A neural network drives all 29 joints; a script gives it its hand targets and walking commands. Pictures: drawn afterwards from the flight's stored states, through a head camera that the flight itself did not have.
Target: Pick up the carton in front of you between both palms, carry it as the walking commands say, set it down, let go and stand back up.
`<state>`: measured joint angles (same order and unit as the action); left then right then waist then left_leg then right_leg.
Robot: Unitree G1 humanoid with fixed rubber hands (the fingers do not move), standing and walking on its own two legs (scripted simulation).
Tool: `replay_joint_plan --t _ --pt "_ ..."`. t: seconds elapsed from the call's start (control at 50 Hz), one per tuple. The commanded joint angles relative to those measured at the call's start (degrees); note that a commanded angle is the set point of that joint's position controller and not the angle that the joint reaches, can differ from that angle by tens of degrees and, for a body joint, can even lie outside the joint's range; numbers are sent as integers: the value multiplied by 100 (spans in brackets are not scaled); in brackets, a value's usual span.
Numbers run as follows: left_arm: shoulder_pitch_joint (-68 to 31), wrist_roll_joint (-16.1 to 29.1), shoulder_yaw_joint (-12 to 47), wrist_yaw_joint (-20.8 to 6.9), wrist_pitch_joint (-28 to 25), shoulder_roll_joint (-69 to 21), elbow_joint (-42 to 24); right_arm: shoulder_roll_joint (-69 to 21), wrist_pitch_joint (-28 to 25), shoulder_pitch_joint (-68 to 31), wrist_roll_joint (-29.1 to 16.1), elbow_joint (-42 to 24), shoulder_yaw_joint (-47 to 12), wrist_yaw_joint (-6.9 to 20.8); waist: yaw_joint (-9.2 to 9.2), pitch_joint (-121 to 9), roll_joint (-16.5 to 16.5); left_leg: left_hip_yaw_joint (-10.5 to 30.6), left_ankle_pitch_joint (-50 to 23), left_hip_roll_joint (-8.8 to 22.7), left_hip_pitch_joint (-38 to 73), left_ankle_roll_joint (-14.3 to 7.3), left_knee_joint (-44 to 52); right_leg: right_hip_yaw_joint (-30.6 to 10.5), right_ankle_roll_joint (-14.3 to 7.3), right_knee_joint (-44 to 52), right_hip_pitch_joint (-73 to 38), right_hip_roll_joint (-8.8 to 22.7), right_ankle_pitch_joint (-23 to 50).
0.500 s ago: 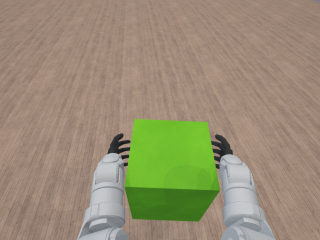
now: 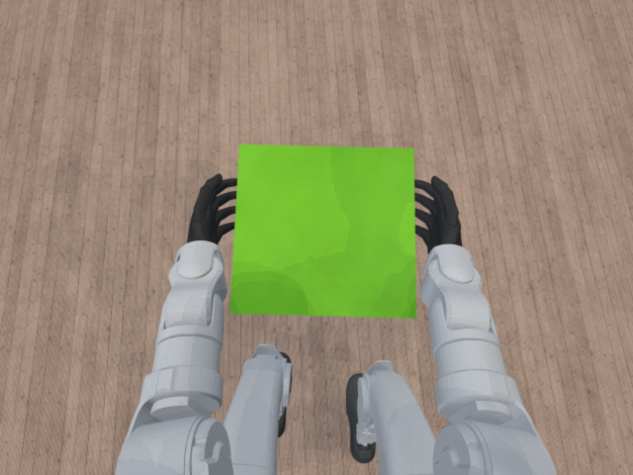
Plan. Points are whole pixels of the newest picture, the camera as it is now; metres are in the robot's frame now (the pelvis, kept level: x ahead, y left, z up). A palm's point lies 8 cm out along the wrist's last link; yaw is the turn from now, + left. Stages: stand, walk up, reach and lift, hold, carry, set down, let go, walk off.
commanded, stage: set down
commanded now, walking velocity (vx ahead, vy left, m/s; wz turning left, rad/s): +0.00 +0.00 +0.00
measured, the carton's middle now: (322, 243) +0.40 +0.03 -0.16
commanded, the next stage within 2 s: none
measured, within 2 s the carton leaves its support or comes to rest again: rests again in 1.56 s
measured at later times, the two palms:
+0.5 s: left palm (213, 231) +0.43 +0.21 -0.22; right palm (393, 237) +0.44 -0.09 -0.22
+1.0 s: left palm (217, 234) +0.46 +0.24 -0.38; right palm (362, 234) +0.48 -0.06 -0.37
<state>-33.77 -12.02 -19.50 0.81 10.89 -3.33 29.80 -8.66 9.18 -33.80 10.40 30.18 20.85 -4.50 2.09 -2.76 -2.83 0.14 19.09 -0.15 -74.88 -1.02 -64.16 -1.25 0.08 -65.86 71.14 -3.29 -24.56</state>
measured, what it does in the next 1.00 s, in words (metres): lowers itself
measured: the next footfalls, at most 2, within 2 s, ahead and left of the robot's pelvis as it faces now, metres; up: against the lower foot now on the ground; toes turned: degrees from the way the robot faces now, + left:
none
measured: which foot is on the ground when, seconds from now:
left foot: down 0.00-1.00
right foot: down 0.00-1.00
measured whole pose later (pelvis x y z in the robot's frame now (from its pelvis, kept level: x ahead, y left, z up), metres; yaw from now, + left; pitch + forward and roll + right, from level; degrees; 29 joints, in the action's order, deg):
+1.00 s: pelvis -0.04 +0.00 -0.23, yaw -2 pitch +43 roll -5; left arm -72.6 -7.0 -18.0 1.1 16.8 13.5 46.5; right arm 0.2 13.0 -70.5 5.0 43.7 24.2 -11.2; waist 4.6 7.6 -4.4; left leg 2.2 26.2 -1.9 -127.9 -1.4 -111.3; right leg 0.9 2.7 -113.4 121.4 -6.3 -35.4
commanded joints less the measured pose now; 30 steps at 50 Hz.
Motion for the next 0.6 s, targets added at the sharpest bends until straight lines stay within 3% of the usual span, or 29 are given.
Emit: replay_joint_plan --t 0.0,0.08,0.2,0.42,0.58 --pt "-3183 546 3210 -1075 -166 -4778 -168 -5159 -104 -3193 -541 -85 -3477 947 224 -5697 249 276 -2157 -725 3489 119 -208 -206 153 243 -989 -698 1529" --pt "-3392 408 2785 -1274 82 -4703 374 -5263 171 -3421 -430 363 -3058 917 261 -4993 143 196 -1345 -761 2403 53 -465 -175 172 1 -381 -701 886" --pt "-3794 304 2339 -1409 162 -4551 818 -5204 202 -3894 -353 655 -2650 777 328 -5102 198 123 -1397 -784 1518 42 -1075 -118 208 -602 279 -773 949" --pt "-4881 678 2432 -1277 167 -4225 731 -4806 93 -5196 -688 346 -2832 484 460 -6215 289 -4 -1459 -786 924 188 -2162 123 223 -1817 1113 -953 751" --pt "-5613 788 2355 -1203 336 -3974 845 -4502 212 -6050 -779 442 -2650 461 549 -6300 332 -15 -1161 -766 717 236 -2693 331 214 -2527 2021 -1007 302"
